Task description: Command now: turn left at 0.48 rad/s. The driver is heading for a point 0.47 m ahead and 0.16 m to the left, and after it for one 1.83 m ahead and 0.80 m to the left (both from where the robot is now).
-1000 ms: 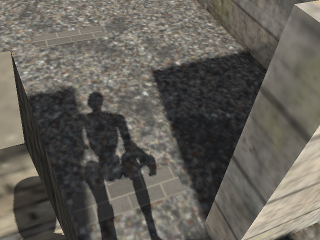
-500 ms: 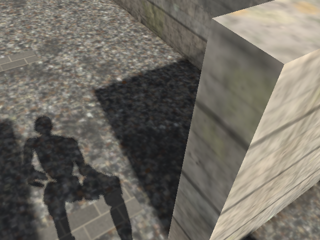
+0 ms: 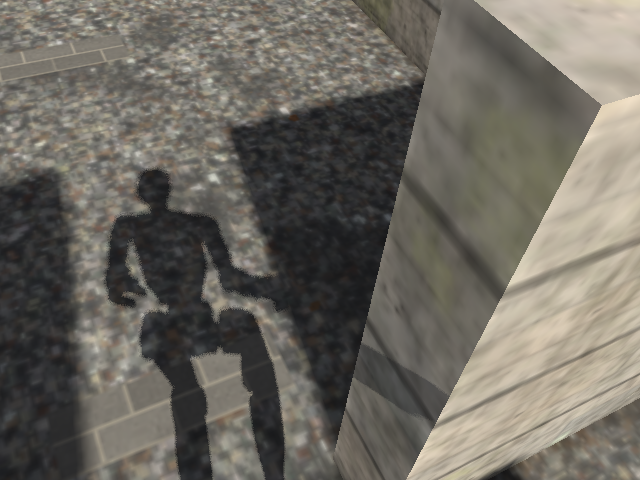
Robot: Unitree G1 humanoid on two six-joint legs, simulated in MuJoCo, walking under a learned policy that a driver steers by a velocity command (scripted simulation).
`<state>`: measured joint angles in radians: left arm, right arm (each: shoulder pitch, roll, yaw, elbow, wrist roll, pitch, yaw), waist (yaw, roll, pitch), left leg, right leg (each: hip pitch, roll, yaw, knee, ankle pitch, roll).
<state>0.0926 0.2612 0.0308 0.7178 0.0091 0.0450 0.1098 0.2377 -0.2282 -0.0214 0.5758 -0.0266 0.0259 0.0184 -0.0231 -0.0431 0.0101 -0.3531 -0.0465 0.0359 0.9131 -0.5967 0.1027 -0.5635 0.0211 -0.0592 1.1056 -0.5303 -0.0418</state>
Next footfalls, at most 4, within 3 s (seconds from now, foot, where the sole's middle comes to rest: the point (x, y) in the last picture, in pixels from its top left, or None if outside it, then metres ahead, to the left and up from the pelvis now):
0.26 right None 0.08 -0.22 -0.73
0.62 left None -0.02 0.03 -0.73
1.34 right None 0.32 -0.21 -0.92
2.10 left None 0.22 0.06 -0.92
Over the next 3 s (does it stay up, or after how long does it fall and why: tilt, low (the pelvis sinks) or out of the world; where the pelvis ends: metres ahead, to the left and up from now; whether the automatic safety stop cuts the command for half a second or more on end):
stays up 0.25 -0.03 -0.15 its command is cut before an obstacle after 1.4 s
